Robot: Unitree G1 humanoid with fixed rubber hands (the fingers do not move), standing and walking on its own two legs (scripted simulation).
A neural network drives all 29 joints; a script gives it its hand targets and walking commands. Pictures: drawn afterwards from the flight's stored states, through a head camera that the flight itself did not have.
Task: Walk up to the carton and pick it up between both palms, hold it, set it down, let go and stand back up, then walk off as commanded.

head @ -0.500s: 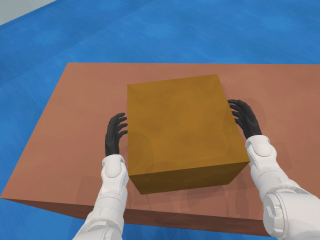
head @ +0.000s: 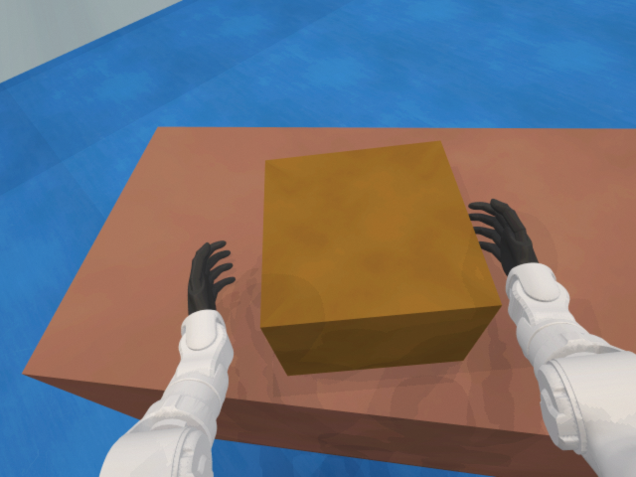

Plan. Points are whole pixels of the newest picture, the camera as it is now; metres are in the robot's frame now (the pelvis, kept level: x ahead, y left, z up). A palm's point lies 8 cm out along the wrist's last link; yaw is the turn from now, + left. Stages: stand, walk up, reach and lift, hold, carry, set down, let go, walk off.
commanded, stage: set down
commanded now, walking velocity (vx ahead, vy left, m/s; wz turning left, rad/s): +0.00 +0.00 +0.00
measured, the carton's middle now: (363, 259) +0.43 +0.02 -0.03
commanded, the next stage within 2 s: none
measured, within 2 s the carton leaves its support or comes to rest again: neither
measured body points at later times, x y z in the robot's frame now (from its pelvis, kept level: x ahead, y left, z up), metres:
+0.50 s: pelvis -0.03 -0.02 -0.01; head +0.04 -0.05 +0.43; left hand +0.32 +0.23 +0.00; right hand +0.41 -0.22 +0.01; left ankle -0.01 +0.16 -0.73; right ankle +0.02 -0.11 -0.73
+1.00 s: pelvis -0.05 -0.01 -0.01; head -0.01 -0.03 +0.43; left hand +0.27 +0.23 +0.00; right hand +0.35 -0.25 +0.00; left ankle -0.01 +0.16 -0.73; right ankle +0.02 -0.11 -0.73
